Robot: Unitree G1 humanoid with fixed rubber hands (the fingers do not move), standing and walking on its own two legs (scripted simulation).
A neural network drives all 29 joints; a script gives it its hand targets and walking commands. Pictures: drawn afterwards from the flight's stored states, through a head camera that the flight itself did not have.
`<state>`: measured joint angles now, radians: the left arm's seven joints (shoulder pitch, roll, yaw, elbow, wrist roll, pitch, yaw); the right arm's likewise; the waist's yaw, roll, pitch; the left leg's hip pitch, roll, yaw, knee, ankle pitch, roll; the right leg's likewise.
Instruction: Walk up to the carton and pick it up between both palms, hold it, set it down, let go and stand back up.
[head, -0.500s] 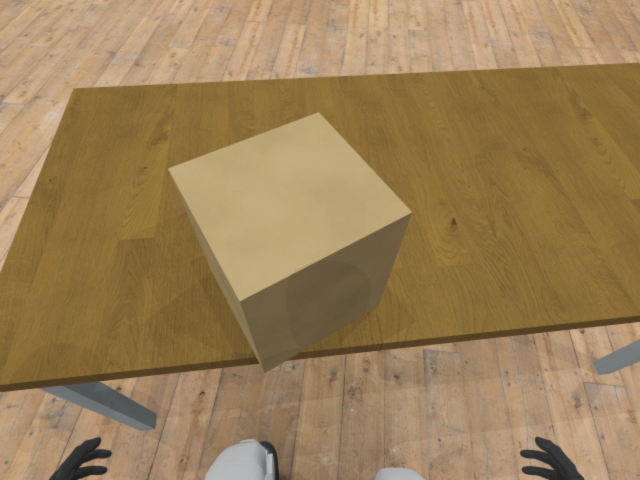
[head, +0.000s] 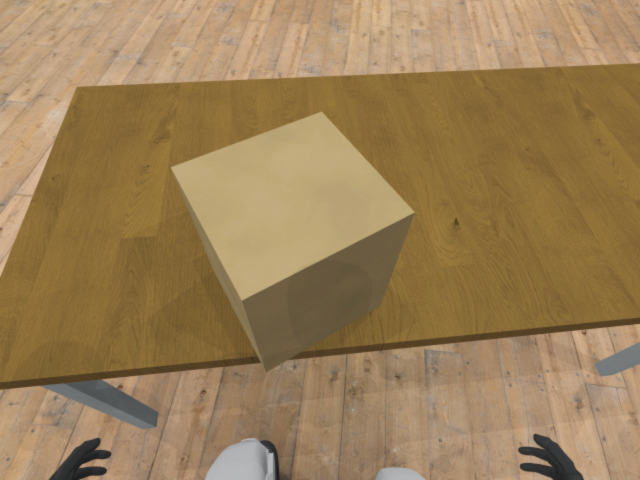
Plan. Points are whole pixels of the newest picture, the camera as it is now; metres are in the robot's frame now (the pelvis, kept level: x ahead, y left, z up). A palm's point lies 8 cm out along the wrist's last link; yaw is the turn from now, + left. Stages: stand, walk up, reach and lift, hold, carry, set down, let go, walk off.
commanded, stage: walk up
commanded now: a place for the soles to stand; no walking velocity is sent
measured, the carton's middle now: (292, 247) +0.40 +0.05 +0.00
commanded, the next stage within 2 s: none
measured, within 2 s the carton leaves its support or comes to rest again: neither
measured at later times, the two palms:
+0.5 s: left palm out of the picture +0.09 +0.32 -0.10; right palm out of the picture +0.10 -0.31 -0.11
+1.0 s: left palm out of the picture +0.08 +0.32 -0.10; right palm out of the picture +0.11 -0.31 -0.11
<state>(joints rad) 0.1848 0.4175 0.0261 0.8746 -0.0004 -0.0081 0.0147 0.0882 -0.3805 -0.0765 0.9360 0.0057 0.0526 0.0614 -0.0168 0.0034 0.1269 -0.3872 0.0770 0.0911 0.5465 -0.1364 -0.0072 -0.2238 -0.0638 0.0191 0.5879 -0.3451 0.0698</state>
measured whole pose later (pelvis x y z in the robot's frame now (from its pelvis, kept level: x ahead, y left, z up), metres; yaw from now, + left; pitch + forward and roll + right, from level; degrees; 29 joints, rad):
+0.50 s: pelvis +0.00 +0.00 +0.00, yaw +0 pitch -1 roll +0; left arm 0.19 0.42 0.03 0.87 0.00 -0.01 0.02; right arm 0.09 -0.38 -0.08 0.94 0.00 0.05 0.06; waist -0.02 0.00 0.13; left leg -0.39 0.07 0.08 0.55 -0.14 -0.01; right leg -0.22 -0.07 0.01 0.59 -0.35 0.07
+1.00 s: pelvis +0.00 +0.00 +0.00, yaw +1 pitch -1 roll +0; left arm 0.20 0.42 0.03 0.87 0.00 -0.01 0.02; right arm 0.09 -0.38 -0.08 0.93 0.00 0.06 0.07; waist -0.01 0.01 0.13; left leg -0.39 0.07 0.08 0.54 -0.13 -0.01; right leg -0.22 -0.07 0.00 0.59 -0.35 0.07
